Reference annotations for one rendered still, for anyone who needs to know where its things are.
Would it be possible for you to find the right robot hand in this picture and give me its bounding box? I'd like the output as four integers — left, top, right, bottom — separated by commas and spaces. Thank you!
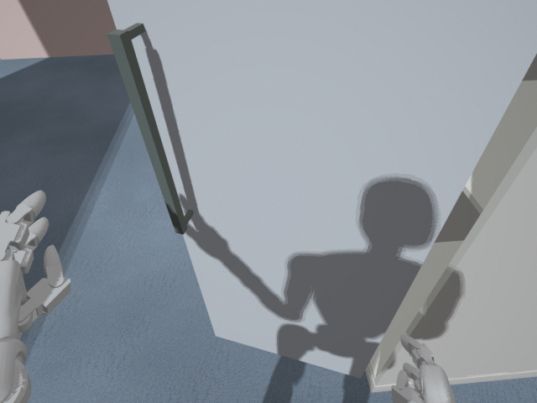
392, 334, 456, 403

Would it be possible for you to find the left robot hand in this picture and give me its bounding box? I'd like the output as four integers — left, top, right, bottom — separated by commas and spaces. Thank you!
0, 191, 70, 340

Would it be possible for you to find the handle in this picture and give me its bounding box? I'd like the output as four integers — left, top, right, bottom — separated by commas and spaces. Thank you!
107, 23, 194, 234

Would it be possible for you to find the fridge door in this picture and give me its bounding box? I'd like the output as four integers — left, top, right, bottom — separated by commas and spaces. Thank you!
107, 0, 537, 379

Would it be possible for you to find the robot left forearm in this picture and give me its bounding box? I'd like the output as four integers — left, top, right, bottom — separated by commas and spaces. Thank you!
0, 338, 31, 403

